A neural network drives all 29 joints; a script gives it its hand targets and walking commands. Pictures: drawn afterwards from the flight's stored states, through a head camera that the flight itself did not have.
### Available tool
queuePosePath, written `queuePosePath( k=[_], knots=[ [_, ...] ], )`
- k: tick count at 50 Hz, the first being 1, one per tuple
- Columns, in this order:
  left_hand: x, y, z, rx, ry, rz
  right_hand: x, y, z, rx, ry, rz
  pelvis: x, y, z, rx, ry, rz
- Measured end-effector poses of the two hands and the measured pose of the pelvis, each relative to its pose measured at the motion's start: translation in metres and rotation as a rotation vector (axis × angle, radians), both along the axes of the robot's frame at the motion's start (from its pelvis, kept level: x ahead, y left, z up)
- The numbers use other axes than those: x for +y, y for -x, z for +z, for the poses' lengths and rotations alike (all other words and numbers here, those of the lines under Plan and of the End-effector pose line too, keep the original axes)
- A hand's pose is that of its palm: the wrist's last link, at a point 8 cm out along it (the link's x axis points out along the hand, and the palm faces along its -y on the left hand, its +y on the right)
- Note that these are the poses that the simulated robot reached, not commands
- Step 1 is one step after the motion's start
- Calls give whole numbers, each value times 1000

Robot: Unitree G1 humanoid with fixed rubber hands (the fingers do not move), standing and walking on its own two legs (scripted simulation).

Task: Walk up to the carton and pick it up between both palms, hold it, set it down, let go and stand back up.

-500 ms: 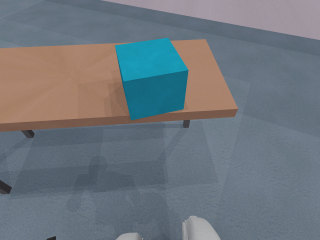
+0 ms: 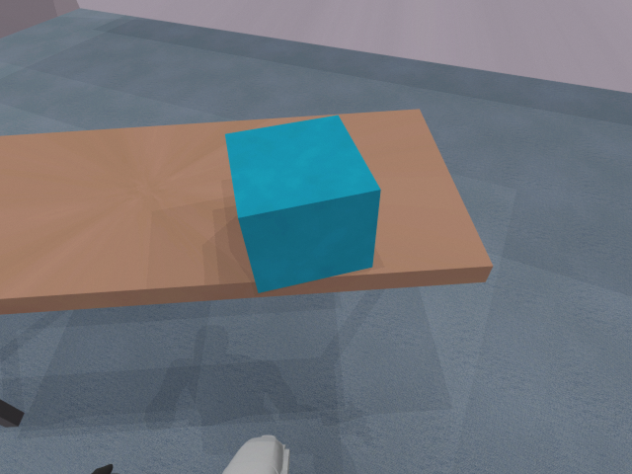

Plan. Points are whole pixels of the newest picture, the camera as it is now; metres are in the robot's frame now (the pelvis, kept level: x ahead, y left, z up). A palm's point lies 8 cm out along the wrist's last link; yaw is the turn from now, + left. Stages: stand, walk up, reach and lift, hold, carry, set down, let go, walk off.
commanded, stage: walk up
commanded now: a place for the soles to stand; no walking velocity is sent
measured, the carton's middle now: (299, 201) +0.51 +0.04 +0.05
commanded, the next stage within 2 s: none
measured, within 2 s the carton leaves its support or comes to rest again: neither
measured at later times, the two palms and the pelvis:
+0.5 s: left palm (64, 452) +0.17 +0.36 -0.09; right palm out of the picture +0.13 -0.25 -0.12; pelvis +0.09 +0.05 -0.01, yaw -3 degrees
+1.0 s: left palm (67, 438) +0.19 +0.37 -0.09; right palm (509, 466) +0.15 -0.25 -0.13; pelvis +0.11 +0.06 -0.01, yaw -2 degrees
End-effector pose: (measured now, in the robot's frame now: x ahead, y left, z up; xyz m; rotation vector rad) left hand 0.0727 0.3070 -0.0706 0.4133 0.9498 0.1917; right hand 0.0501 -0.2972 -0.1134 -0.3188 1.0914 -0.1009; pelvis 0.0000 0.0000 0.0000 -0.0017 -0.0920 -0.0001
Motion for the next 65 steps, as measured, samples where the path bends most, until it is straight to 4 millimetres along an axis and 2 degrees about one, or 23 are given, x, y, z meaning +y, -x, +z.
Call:
queuePosePath(
  k=[5,8,14,21,27,31,35,43,48,52,59,65],
  knots=[
    [29,-26,-17,31,27,11,27,-31,1,20,29,11,30,-31,-7,26,29,9],
    [46,-40,-28,67,34,10,44,-42,-2,20,36,6,49,-46,-12,21,26,-3],
    [61,-68,-19,104,31,-17,59,-52,9,51,41,-25,65,-67,0,53,26,-32],
    [60,-86,-15,130,10,-17,55,-66,8,57,43,-40,62,-85,1,67,12,-43],
    [45,-98,-19,99,-30,-15,42,-83,-14,36,18,-43,46,-94,-14,49,-11,-46],
    [40,-101,-16,77,-31,-7,40,-97,-16,15,13,-43,43,-97,-13,30,-14,-42],
    [47,-98,-14,86,-34,6,45,-102,-16,20,13,-31,48,-98,-12,36,-16,-30],
    [61,-102,-22,143,-17,21,54,-86,-15,115,39,-53,62,-105,-10,58,-2,-29],
    [57,-111,-21,113,-12,7,50,-97,-15,103,46,-52,60,-112,-10,60,-6,-28],
    [63,-116,-23,105,-5,5,56,-109,-12,78,58,-47,66,-114,-11,60,1,-26],
    [63,-128,-26,98,7,6,57,-114,-7,66,69,-39,69,-116,-10,63,3,-24],
    [66,-129,-26,73,11,-1,60,-123,-5,38,75,-36,72,-115,-10,55,7,-23]
  ],
)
